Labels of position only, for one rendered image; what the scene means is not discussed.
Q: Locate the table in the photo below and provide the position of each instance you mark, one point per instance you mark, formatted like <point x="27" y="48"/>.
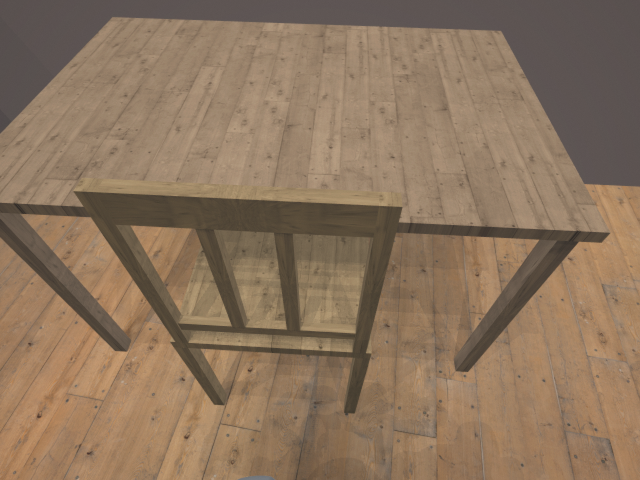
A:
<point x="446" y="117"/>

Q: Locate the chair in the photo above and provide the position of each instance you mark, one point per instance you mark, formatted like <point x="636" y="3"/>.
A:
<point x="280" y="270"/>

